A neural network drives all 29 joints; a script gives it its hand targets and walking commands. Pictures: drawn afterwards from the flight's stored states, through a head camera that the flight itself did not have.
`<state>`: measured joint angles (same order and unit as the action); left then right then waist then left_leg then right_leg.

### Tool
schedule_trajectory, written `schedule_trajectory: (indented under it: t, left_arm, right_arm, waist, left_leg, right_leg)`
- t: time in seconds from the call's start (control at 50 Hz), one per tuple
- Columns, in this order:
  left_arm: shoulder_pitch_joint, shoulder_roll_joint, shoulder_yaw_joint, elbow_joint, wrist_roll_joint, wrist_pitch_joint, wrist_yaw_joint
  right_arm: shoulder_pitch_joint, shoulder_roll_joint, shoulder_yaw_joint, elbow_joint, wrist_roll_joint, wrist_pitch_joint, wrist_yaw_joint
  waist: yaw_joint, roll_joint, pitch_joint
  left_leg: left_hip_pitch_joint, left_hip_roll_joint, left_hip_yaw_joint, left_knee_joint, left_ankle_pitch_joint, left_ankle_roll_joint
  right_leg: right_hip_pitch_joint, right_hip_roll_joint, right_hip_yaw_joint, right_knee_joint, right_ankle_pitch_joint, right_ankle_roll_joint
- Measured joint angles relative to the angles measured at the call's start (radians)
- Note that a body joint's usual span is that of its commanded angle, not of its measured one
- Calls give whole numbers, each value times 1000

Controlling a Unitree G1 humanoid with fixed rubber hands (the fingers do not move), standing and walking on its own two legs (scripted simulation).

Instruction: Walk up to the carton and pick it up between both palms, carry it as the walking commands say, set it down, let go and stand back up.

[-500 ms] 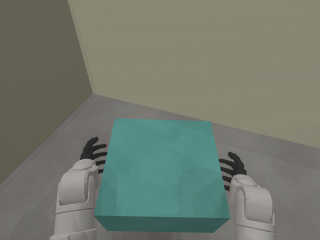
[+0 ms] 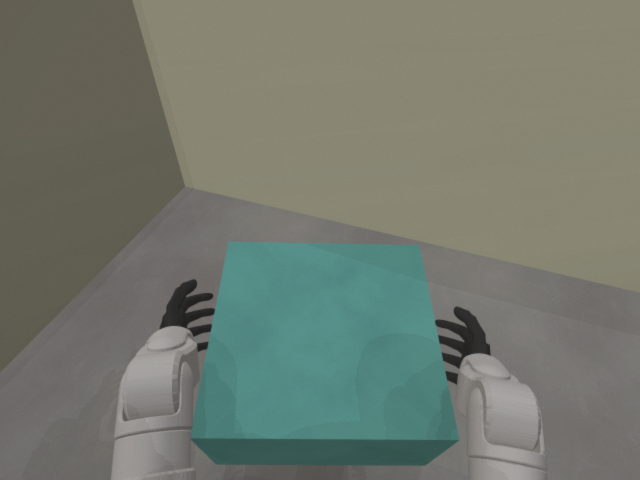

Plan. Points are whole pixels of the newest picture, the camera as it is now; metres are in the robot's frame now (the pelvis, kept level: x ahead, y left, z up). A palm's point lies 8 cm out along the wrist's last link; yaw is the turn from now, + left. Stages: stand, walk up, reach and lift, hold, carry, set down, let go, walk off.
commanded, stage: carry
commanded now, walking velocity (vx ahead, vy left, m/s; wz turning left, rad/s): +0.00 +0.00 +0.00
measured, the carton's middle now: (322, 349) +0.31 +0.01 -0.02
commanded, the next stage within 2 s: none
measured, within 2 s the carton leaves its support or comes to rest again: neither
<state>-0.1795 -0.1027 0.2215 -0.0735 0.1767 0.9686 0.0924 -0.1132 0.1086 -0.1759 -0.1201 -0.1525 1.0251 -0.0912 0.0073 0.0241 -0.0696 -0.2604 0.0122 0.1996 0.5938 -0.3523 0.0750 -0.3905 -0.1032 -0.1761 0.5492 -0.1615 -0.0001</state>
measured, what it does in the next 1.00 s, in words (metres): stands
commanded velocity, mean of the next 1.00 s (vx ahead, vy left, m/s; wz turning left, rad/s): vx -0.03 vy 0.00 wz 0.06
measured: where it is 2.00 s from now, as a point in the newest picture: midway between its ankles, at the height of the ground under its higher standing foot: outside the picture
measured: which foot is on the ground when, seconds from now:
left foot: down 0.00-1.00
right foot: down 0.00-1.00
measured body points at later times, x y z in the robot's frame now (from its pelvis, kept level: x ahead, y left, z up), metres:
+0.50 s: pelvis +0.00 +0.01 +0.00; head -0.02 +0.00 +0.45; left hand +0.28 +0.20 +0.05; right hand +0.27 -0.17 +0.04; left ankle -0.01 +0.06 -0.73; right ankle +0.08 -0.13 -0.73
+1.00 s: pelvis +0.01 +0.01 +0.00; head +0.00 +0.00 +0.45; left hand +0.29 +0.19 +0.05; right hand +0.28 -0.18 +0.03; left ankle -0.01 +0.06 -0.73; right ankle +0.08 -0.13 -0.73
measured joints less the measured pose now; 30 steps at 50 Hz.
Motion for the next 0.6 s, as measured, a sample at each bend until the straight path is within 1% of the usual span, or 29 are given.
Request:
schedule_trajectory:
  t: [0.1, 0.18, 0.24, 0.4, 0.6]
  left_arm:
    - [7, -2, -4, 19, -1, -23, 4]
    - [8, -2, -10, 14, 3, -37, 5]
    - [12, -2, -7, 1, 1, -40, 4]
    - [18, -2, -7, 22, 10, -54, 1]
    - [26, 2, -15, 43, 11, -68, 5]
  right_arm:
    - [2, -7, 1, 19, -2, -18, 5]
    - [-4, -11, 0, 26, 2, -36, 9]
    - [-5, -11, 2, 18, 12, -39, 2]
    - [2, -6, 0, 46, -6, -62, 14]
    - [10, -4, -4, 74, -18, -85, 27]
  waist:
    - [-2, -4, 1]
    - [-3, -5, 10]
    - [-3, -3, 11]
    - [6, -7, -5]
    - [7, -4, -4]
  left_leg:
    - [5, 0, -1, -1, -2, -1]
    - [6, -1, 0, 0, -1, 1]
    - [2, 1, 0, 6, -4, 2]
    - [7, -2, 5, 3, -6, 5]
    - [19, -8, 11, -8, -4, 9]
  right_leg:
    - [6, 1, 0, -2, -1, 1]
    - [6, -1, 2, 0, -1, 2]
    - [4, 2, 2, -1, 1, 3]
    - [5, 0, 9, 1, -1, 7]
    - [10, -4, 19, 1, -1, 13]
